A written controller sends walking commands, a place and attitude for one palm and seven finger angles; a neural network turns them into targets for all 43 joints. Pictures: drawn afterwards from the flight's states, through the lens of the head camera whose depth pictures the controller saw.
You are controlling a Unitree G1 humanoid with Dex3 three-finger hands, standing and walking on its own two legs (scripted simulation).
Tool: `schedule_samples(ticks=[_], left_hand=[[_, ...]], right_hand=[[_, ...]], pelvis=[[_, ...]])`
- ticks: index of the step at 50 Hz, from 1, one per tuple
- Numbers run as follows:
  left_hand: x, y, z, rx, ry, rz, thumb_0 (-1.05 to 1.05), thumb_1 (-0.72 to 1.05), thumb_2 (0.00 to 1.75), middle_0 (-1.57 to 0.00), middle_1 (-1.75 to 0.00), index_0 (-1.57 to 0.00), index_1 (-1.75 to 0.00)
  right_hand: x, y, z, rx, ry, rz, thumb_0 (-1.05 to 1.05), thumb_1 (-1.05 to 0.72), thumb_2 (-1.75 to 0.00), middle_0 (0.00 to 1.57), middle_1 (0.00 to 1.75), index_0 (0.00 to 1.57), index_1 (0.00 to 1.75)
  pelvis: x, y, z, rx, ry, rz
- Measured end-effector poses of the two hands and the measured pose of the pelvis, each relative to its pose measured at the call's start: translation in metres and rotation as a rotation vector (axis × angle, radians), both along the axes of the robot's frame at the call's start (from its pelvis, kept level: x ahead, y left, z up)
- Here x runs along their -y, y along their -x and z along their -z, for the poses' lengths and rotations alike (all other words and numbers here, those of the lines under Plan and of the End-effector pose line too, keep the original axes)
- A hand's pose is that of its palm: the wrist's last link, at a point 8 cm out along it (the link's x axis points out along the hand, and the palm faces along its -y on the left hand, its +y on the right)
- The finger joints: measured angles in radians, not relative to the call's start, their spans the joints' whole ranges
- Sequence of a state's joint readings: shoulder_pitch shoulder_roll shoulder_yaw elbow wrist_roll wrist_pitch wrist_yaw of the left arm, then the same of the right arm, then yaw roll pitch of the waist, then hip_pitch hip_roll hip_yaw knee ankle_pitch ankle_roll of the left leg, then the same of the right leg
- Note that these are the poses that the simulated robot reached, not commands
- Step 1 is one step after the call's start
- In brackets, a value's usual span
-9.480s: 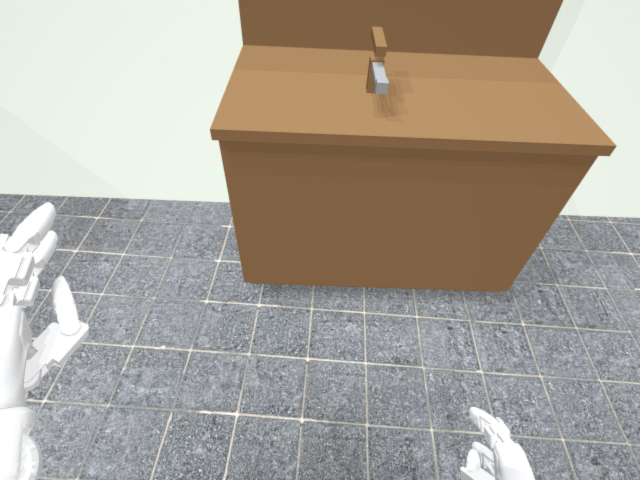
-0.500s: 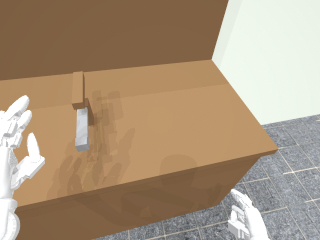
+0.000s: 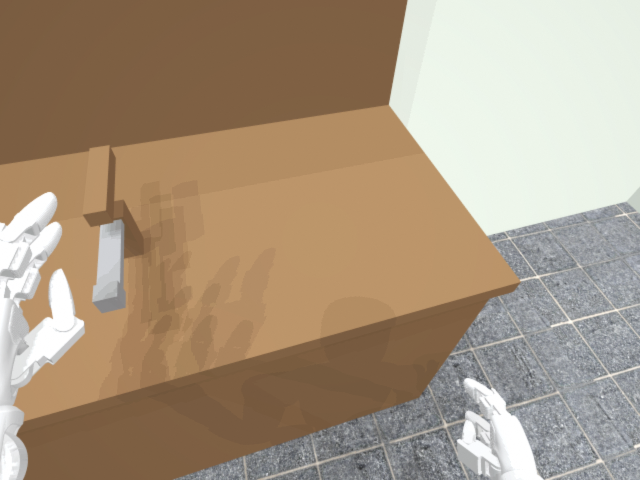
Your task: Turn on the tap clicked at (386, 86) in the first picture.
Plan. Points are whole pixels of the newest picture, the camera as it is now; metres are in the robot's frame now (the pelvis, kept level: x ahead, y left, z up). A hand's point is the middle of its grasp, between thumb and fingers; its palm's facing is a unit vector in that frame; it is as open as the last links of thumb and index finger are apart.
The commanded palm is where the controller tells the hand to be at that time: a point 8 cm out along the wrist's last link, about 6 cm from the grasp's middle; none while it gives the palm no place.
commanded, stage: shuffle to correct the standing spot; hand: left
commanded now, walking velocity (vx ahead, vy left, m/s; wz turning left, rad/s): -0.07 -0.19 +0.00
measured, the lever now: (109, 296) +0.30 +0.29 +0.05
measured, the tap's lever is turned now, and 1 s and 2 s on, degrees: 0 0 0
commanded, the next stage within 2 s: none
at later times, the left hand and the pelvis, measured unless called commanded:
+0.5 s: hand (107, 352) +0.19 +0.20 +0.16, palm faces +0.29 -0.86 -0.43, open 7.4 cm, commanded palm +0.14 +0.25 +0.17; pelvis -0.02 -0.03 -0.01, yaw +0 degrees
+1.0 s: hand (69, 367) +0.18 +0.22 +0.16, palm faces +0.34 -0.86 -0.38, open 7.4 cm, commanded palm +0.13 +0.27 +0.17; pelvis -0.03 -0.01 -0.01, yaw +1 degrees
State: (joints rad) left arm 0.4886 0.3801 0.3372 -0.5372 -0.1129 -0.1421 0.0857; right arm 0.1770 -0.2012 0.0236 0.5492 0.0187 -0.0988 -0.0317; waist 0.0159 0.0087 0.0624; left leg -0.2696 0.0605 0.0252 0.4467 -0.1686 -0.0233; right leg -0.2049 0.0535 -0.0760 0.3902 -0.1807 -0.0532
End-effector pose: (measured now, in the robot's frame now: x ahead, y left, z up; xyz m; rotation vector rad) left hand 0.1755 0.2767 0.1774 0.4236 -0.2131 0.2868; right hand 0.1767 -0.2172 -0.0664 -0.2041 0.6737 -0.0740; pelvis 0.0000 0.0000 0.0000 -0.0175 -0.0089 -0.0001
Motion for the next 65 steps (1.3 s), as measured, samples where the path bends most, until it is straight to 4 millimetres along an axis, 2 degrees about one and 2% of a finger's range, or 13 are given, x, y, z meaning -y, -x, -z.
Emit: schedule_samples(ticks=[9,17,26,33,40,46,53,59,65], left_hand=[[0.02,0.002,0.003,-0.028,0.011,-0.019,0.02,0.89,0.9,-0.21,-0.3,-0.21,-0.3],[0.034,0.007,0.002,-0.031,0.005,-0.005,0.02,0.89,0.9,-0.21,-0.3,-0.22,-0.3],[0.036,0.025,-0.005,-0.016,-0.059,0.019,0.02,0.89,0.9,-0.21,-0.3,-0.22,-0.3],[0.023,0.038,0.005,-0.028,-0.02,-0.002,0.02,0.89,0.9,-0.21,-0.3,-0.22,-0.3],[0.009,0.039,0.007,-0.002,0.012,-0.014,0.02,0.89,0.9,-0.21,-0.3,-0.22,-0.3],[0.007,0.037,0.001,0.015,-0.014,-0.018,0.02,0.89,0.9,-0.21,-0.3,-0.21,-0.3],[0.012,0.033,0.004,-0.007,0.005,-0.027,0.02,0.89,0.9,-0.21,-0.3,-0.21,-0.3],[0.014,0.02,0.007,0.005,0.037,-0.027,0.02,0.89,0.9,-0.21,-0.3,-0.21,-0.3],[0.017,0.005,0.002,0.007,0.014,-0.021,0.02,0.89,0.9,-0.21,-0.3,-0.21,-0.3]], right_hand=[[0.032,0.002,0.005,0.002,0.007,0.033,0.01,-0.91,-0.9,0.2,0.3,0.2,0.3],[0.044,0.006,0.01,-0.004,0.007,0.044,0.01,-0.91,-0.9,0.2,0.3,0.2,0.3],[0.039,0.02,0.02,-0.038,-0.003,0.04,0.01,-0.91,-0.9,0.2,0.3,0.2,0.3],[0.028,0.04,0.023,-0.048,0.003,0.053,0.01,-0.91,-0.9,0.2,0.3,0.2,0.3],[0.014,0.051,0.015,-0.046,0.019,0.035,0.01,-0.91,-0.9,0.2,0.3,0.2,0.3],[0.007,0.046,0.011,-0.029,0.003,0.008,0.01,-0.91,-0.9,0.2,0.3,0.2,0.3],[0.012,0.034,0.012,-0.02,-0.006,0.003,0.01,-0.91,-0.9,0.2,0.3,0.2,0.3],[0.019,0.025,0.013,-0.026,0.012,0.019,0.01,-0.91,-0.9,0.2,0.3,0.2,0.3],[0.023,0.014,0.01,-0.03,0.007,0.024,0.01,-0.91,-0.9,0.2,0.3,0.2,0.3]], pelvis=[[0.02,0.0,0.003,0.001,-0.002,-0.001],[0.03,0.005,0.005,-0.004,0.0,-0.004],[0.03,0.023,0.009,-0.015,0.001,-0.005],[0.02,0.033,0.011,-0.006,0.0,-0.001],[0.011,0.035,0.009,0.003,0.008,-0.006],[0.01,0.035,0.007,0.004,0.007,-0.012],[0.013,0.027,0.007,0.004,0.005,-0.007],[0.014,0.017,0.009,0.011,0.007,-0.011],[0.018,0.004,0.006,-0.003,0.002,-0.013]])
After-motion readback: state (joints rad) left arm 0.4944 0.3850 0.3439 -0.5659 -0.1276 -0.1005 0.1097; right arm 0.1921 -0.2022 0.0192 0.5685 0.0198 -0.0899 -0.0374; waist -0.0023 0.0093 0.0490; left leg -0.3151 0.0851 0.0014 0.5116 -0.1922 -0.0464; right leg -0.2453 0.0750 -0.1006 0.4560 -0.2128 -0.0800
